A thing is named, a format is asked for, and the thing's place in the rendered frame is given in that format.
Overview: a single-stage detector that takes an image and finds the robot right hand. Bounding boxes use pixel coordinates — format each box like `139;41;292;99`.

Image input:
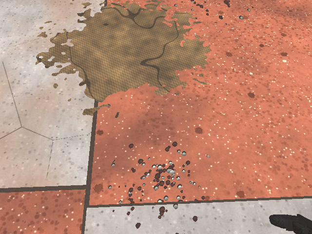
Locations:
269;214;312;234

